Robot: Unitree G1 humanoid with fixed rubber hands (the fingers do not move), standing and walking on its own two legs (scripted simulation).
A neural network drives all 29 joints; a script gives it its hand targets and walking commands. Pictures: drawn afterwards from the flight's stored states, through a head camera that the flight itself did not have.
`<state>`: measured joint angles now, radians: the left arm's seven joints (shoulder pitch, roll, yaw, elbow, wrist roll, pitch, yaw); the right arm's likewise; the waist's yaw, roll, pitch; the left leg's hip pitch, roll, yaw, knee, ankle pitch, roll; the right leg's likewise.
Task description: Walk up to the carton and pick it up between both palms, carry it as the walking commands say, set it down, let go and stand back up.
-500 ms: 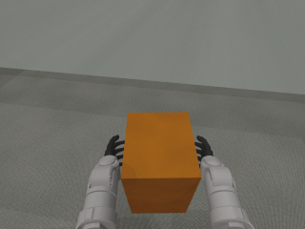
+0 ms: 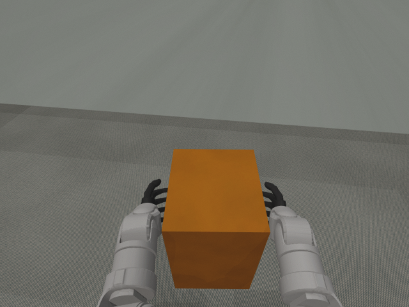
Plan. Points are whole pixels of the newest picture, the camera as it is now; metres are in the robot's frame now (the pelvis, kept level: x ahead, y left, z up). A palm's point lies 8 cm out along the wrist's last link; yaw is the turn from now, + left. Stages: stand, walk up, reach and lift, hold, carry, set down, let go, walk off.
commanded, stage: reach and lift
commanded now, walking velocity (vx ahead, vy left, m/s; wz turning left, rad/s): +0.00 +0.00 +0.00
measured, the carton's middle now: (212, 221) +0.32 +0.00 -0.01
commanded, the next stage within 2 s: hold in 0.94 s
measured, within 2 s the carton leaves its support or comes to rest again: neither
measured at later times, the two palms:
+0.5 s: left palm (150, 211) +0.31 +0.13 +0.05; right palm (279, 217) +0.29 -0.14 +0.05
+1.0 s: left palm (147, 221) +0.29 +0.14 +0.05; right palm (279, 223) +0.28 -0.13 +0.05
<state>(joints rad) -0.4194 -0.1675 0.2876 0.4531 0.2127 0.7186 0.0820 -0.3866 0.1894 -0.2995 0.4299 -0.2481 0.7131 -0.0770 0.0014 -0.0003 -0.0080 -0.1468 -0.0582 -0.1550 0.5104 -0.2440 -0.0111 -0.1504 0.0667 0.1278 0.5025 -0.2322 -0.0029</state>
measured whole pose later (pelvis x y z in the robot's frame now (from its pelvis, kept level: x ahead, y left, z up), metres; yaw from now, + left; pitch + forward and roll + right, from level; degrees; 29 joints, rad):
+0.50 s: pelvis +0.02 +0.01 +0.01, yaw -1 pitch -6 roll +0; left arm -0.32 -0.17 0.19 0.37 0.20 0.75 0.09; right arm -0.29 0.16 -0.21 0.34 -0.22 0.75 -0.07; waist -0.02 0.00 -0.04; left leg -0.10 -0.06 -0.14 0.45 -0.23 0.01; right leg -0.10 0.05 0.14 0.44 -0.22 0.01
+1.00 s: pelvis +0.00 +0.01 +0.00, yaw +0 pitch -8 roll +0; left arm -0.34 -0.17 0.24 0.41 0.22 0.74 0.08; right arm -0.32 0.17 -0.24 0.38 -0.24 0.76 -0.07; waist -0.01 0.00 -0.02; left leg -0.11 -0.06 -0.14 0.50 -0.23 0.00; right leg -0.11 0.06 0.13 0.48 -0.22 0.01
